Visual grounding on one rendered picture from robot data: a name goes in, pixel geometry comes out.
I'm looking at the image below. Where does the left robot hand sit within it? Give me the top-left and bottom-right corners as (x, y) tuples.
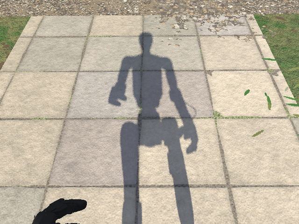
(32, 198), (87, 224)

